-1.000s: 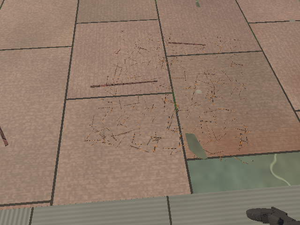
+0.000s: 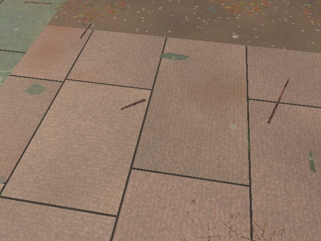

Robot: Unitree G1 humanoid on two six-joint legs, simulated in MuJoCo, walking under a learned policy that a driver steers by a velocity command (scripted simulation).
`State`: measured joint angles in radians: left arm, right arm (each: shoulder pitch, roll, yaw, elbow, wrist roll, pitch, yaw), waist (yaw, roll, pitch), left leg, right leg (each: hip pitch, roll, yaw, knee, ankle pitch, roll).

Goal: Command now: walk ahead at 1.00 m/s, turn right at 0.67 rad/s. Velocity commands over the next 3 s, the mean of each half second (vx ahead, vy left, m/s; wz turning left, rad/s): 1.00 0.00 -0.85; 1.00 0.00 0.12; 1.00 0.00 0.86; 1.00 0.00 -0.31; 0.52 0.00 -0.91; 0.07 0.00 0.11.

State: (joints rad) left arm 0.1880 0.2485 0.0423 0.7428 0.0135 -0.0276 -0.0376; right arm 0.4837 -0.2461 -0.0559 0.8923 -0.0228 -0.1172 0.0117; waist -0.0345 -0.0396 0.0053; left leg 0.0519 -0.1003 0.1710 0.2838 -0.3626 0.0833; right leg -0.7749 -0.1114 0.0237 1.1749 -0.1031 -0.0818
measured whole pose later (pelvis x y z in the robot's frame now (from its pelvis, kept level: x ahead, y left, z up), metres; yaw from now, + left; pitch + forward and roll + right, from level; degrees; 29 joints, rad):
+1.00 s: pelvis +0.93 -0.28 -0.01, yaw -19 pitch +3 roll +1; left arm -0.08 0.24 -0.05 0.56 0.05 -0.10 -0.02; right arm 0.62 -0.27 -0.07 0.89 0.01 -0.07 0.03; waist -0.16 -0.01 -0.02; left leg 0.01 -0.08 -0.22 0.48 -0.47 0.06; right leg -0.50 -0.03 0.05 0.53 -0.15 -0.01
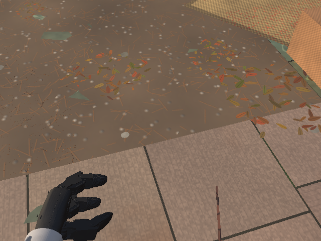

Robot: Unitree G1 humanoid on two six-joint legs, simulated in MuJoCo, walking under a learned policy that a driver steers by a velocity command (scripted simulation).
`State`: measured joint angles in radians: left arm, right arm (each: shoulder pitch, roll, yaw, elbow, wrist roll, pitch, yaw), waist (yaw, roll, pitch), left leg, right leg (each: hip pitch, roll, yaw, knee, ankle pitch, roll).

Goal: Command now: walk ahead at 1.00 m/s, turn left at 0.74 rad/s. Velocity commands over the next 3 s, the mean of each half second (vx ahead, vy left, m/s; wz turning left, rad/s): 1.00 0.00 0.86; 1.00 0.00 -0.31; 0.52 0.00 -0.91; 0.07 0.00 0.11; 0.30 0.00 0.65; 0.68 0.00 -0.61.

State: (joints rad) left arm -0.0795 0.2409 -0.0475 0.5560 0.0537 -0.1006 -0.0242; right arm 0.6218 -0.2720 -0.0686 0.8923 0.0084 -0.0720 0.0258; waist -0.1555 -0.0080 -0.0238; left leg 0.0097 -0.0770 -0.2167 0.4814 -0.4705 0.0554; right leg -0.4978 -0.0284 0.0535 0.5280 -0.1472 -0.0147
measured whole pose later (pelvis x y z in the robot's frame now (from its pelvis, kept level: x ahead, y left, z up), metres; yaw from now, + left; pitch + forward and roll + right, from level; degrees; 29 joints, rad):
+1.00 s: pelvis +0.91 +0.21 +0.00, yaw +13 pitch +0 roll -1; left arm 0.38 0.33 0.07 0.84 0.01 -0.02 -0.02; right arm 0.19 -0.26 0.01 0.71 -0.06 -0.10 0.00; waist 0.05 0.00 0.04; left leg -0.37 -0.02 -0.05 1.36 -0.33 0.01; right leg -0.34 0.18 -0.01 0.55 -0.20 -0.17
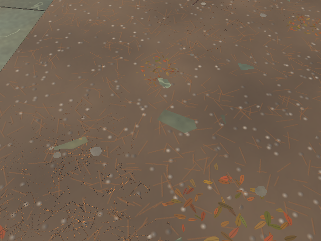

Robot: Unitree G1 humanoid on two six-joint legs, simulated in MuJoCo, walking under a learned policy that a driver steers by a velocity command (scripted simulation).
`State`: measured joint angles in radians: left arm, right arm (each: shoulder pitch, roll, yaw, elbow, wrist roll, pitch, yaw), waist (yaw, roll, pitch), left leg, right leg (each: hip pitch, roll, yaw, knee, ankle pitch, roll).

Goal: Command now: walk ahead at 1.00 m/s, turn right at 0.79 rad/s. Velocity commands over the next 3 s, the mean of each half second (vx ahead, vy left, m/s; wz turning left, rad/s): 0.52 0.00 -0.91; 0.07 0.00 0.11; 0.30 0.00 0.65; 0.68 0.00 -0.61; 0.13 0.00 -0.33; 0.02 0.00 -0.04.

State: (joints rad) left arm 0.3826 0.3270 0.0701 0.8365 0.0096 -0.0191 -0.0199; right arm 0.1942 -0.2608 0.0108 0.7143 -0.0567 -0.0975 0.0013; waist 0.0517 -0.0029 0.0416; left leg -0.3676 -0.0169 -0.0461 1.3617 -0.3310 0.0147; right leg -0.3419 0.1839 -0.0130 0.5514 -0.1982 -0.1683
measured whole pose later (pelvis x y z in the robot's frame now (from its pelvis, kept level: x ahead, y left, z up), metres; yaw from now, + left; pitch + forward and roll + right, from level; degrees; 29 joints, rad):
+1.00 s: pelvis +0.41 +0.01 +0.01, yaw -20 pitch +0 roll -1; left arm 0.10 0.23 0.02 0.67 0.03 0.03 0.04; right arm 0.31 -0.28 -0.07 0.72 0.00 0.08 0.03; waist -0.04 0.00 0.05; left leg -0.33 0.02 0.08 0.81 -0.45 0.00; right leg -0.30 -0.08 -0.18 0.54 -0.23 -0.01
